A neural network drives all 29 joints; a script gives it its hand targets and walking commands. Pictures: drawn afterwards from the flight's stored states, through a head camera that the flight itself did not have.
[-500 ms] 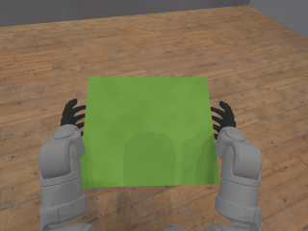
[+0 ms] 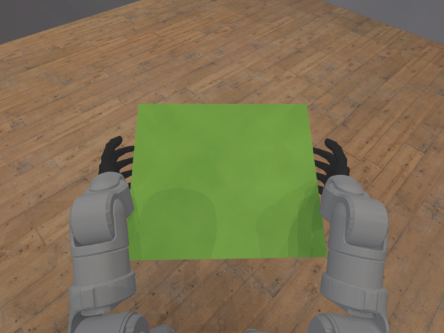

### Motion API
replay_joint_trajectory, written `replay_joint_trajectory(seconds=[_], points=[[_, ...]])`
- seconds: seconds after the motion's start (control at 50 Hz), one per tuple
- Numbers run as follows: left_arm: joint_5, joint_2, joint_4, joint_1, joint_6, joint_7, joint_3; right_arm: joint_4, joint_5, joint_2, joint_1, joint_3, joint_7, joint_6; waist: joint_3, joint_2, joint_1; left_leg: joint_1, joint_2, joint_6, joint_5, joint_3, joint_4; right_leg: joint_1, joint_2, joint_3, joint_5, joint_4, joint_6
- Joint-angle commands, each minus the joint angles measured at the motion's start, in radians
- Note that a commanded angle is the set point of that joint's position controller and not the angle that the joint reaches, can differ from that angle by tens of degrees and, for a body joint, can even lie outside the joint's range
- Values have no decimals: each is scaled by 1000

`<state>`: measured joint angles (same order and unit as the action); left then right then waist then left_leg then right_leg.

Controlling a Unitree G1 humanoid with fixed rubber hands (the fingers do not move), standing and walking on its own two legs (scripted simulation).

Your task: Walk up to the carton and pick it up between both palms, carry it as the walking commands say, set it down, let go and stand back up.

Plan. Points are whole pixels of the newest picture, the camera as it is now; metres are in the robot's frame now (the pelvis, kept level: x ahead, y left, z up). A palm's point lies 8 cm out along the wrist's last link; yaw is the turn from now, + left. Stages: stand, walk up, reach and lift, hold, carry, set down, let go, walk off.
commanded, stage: carry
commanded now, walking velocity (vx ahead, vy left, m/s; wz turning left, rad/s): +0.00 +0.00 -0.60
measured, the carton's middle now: (222, 190) +0.38 -0.02 +0.03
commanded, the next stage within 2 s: none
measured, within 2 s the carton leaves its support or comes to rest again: neither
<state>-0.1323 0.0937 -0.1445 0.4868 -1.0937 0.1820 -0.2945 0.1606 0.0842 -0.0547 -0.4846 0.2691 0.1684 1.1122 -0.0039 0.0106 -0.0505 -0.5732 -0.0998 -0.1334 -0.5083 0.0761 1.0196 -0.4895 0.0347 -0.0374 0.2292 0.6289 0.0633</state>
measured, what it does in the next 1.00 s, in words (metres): walks backwards, turning right: left foot, then right foot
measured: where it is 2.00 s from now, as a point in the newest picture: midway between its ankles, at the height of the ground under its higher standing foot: outside the picture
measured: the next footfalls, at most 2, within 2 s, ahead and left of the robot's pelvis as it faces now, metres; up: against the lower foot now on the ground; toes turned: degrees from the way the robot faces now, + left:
left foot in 0.16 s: +0.02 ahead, +0.11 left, +0.00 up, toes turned +0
right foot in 0.50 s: -0.05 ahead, -0.16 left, +0.00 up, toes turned -26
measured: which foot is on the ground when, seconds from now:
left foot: up 0.00-0.14, down 0.16-0.50, up 0.52-0.88, down 0.90-1.00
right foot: down 0.00-0.18, up 0.20-0.48, down 0.50-0.92, up 0.94-1.00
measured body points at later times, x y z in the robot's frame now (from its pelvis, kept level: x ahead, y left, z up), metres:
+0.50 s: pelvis -0.07 -0.03 +0.00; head -0.05 -0.02 +0.45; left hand +0.33 +0.06 +0.13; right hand +0.21 -0.29 +0.13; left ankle -0.02 +0.11 -0.72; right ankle -0.09 -0.14 -0.72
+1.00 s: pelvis -0.14 -0.02 +0.01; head -0.12 -0.01 +0.46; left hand +0.25 -0.02 +0.11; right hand +0.07 -0.34 +0.13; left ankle -0.08 +0.08 -0.72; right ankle -0.13 -0.13 -0.68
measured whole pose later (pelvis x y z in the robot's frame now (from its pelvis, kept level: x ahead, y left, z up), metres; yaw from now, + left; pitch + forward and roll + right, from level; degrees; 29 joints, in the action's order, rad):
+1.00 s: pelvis -0.14 -0.02 +0.01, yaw -34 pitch +4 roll -1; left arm -0.09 0.03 -0.15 0.47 -1.14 0.17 -0.29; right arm 0.14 0.14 -0.13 -0.48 0.28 0.16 1.11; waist -0.03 -0.03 0.04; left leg -0.35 -0.07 0.01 -0.31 0.11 0.61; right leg -0.59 0.08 -0.03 0.37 0.85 -0.01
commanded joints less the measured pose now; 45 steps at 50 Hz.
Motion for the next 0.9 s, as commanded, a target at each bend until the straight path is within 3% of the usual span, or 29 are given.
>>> replay_joint_trajectory(seconds=[0.0,0.08,0.12,0.14,0.16,0.18,0.2,0.22,0.24,0.26,0.28,0.3,0.38,0.44,0.46,0.48,0.5,0.52,0.54,0.58,0.62,0.72,0.8,0.84,0.88], points=[[354,816,-69,545,-13,-217,705,81,-400,-972,-657,-814,-235,-7,-495,-158,83,-25,29,12,0,-24,-58,430,-274,292,-454,-147,110],[371,790,-85,561,-22,-219,728,65,-370,-944,-617,-783,-225,1,-493,-169,86,100,75,30,16,-26,-238,369,-249,333,-407,-166,83],[385,783,-89,578,-28,-219,740,45,-350,-934,-582,-754,-220,5,-499,-155,74,262,69,49,92,-19,-444,288,-197,307,-360,-136,32],[390,781,-87,582,-32,-220,745,29,-337,-926,-547,-735,-217,7,-492,-130,58,412,26,69,158,-32,-573,171,-147,275,-298,-107,-15],[392,789,-81,558,-42,-225,749,6,-313,-902,-495,-703,-213,8,-479,33,48,524,-130,129,187,-189,-619,2,-65,197,-125,-29,-65],[410,793,-94,591,-48,-230,763,-11,-292,-880,-480,-682,-209,2,-437,317,42,519,-353,233,446,-384,-621,-134,-5,64,188,186,-75],[417,791,-89,665,-45,-228,771,14,-291,-858,-533,-680,-211,-1,-403,287,40,532,-449,299,664,-379,-622,-237,-24,3,331,407,-82],[434,805,-71,671,-44,-233,782,30,-282,-855,-546,-678,-210,-2,-387,163,49,496,-412,304,720,-306,-614,-206,-52,5,318,527,-89],[449,828,-51,658,-45,-239,798,39,-273,-851,-544,-671,-208,-3,-373,103,56,468,-349,276,702,-210,-610,-183,-56,1,271,565,-91],[457,842,-36,656,-44,-245,805,41,-270,-847,-547,-666,-206,-7,-356,109,57,470,-287,239,697,-104,-589,-178,-65,-4,227,539,-95],[459,849,-32,650,-44,-247,808,45,-266,-837,-542,-657,-205,-8,-344,154,56,483,-245,208,705,-28,-567,-170,-59,-31,216,491,-101],[459,847,-30,655,-46,-244,806,44,-262,-826,-540,-646,-204,-7,-340,194,54,495,-230,195,738,5,-545,-156,-46,-61,225,439,-110],[435,823,8,596,-61,-227,766,29,-260,-789,-505,-628,-201,13,-363,245,41,507,-254,185,789,34,-491,-53,-22,-136,246,203,-121],[418,821,50,558,-74,-222,736,6,-264,-789,-493,-627,-205,24,-389,271,35,494,-270,142,780,56,-407,54,-9,-160,151,-23,-102],[412,826,60,548,-74,-221,728,-3,-269,-794,-497,-630,-209,26,-390,245,47,430,-268,105,740,81,-364,152,-28,-140,21,-160,-88],[404,834,61,528,-72,-220,725,-3,-276,-806,-488,-638,-213,26,-397,162,58,333,-247,60,612,83,-291,269,-91,-38,-88,-229,-73],[400,826,59,544,-63,-220,721,17,-284,-819,-534,-657,-214,24,-407,-48,61,95,-171,0,257,95,-167,443,-280,183,-549,-170,-3],[389,822,47,594,-51,-213,712,64,-318,-834,-649,-703,-222,25,-399,-302,69,-101,-45,-38,-224,105,-31,493,-425,410,-939,-122,126],[391,825,19,542,-53,-214,697,45,-343,-877,-614,-725,-226,29,-421,-216,63,-127,-58,-45,-237,18,71,534,-405,380,-1019,-87,141],[367,823,0,584,-36,-213,682,28,-387,-924,-690,-776,-243,14,-447,-154,64,-122,-63,-25,-109,-24,115,491,-335,265,-738,-93,106],[354,846,-32,605,-16,-214,682,42,-418,-981,-713,-804,-252,-3,-461,-168,68,-80,-50,-15,-7,-19,86,461,-260,181,-564,-105,84],[342,830,-57,557,-11,-215,691,69,-414,-976,-682,-812,-243,-7,-498,-173,83,-15,20,9,4,-24,-43,442,-268,274,-407,-166,96],[360,799,-72,578,-24,-219,715,53,-378,-942,-648,-780,-230,4,-492,-179,86,73,70,27,7,-28,-184,401,-260,343,-334,-206,81],[373,788,-76,593,-31,-220,726,36,-358,-929,-621,-753,-223,10,-491,-186,86,174,86,41,21,-30,-318,350,-233,354,-303,-211,54],[386,782,-74,607,-40,-221,737,11,-333,-917,-573,-717,-218,15,-490,-165,66,397,64,62,117,-6,-577,226,-158,301,-240,-185,-21]])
